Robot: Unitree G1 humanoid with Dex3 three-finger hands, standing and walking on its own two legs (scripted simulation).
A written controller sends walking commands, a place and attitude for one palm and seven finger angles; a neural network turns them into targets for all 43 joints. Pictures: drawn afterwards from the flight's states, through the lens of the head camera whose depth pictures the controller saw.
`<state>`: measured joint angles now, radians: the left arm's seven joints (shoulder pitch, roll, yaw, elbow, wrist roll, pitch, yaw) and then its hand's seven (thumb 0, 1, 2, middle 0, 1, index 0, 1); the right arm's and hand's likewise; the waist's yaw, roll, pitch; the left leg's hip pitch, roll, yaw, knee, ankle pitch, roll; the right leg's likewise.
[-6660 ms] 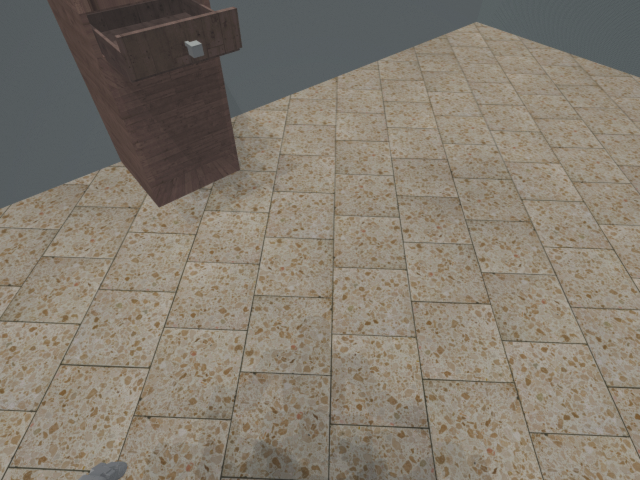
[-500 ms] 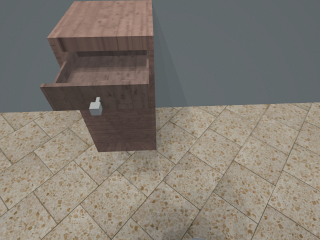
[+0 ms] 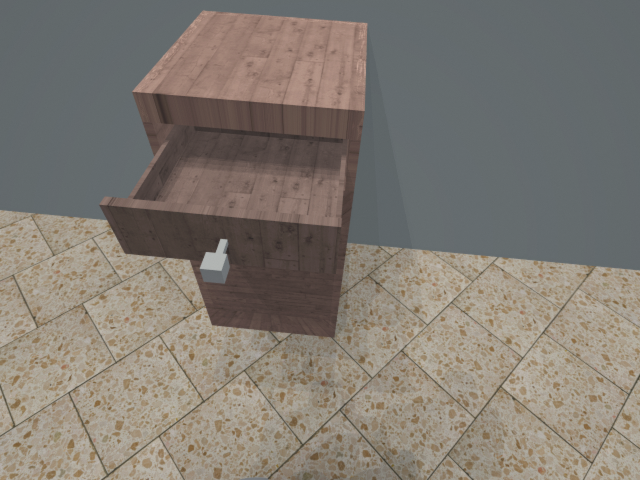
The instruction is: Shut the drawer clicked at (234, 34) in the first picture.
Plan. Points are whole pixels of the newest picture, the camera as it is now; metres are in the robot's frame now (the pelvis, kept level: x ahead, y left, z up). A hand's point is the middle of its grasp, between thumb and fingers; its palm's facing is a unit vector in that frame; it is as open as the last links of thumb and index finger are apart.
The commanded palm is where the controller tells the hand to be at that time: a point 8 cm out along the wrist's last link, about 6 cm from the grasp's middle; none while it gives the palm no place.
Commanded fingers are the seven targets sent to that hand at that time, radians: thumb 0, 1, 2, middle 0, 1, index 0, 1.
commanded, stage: take the last steps up to it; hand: left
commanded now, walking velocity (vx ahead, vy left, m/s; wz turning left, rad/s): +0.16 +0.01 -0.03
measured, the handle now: (218, 258) +0.43 +0.21 -0.02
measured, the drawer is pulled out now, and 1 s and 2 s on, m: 0.24 0.24 0.24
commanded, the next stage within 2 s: come to a stop and stand still in 0.02 s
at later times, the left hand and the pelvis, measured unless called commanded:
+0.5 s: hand out of the picture +0.14 +0.18 -0.17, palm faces -0.01 -0.96 -0.27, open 7.3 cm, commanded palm none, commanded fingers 0.00 0.90 0.90 -0.20 -0.30 -0.20 -0.30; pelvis +0.08 -0.01 +0.00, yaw -2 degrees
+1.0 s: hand out of the picture +0.04 +0.19 -0.16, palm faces +0.07 -0.97 -0.25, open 7.4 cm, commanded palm none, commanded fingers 0.00 0.90 0.90 -0.20 -0.30 -0.20 -0.30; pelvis +0.02 +0.00 +0.00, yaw -2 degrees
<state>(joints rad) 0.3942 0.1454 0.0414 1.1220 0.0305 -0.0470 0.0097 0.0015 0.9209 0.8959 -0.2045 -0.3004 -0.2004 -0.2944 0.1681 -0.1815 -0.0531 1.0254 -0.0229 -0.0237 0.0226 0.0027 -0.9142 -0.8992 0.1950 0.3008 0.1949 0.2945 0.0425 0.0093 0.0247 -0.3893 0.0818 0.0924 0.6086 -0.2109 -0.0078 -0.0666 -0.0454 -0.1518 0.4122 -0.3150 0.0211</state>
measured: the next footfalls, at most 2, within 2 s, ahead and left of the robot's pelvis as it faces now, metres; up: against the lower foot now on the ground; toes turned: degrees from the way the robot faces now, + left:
left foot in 0.02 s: +0.12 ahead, +0.12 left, +0.00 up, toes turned +7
right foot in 0.48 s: +0.12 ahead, -0.11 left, +0.00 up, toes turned -7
